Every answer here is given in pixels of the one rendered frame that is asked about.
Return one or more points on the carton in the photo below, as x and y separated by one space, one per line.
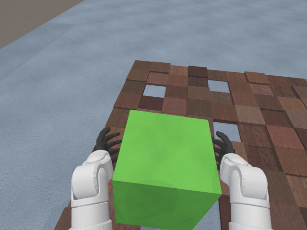
166 174

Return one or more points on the robot right hand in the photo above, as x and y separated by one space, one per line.
226 147

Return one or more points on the robot left hand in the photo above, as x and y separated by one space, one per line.
101 142

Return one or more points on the robot right forearm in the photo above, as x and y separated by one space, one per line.
249 196

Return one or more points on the robot left forearm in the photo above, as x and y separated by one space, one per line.
89 193

